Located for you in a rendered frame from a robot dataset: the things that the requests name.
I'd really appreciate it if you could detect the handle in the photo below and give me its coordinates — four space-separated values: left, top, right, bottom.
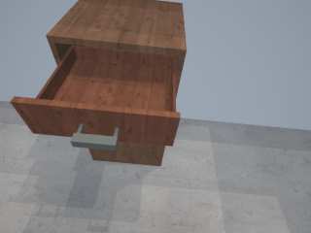
70 123 120 150

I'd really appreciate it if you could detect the cabinet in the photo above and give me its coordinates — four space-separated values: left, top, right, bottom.
46 0 187 166

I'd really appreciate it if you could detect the drawer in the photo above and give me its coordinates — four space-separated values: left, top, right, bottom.
10 45 181 147

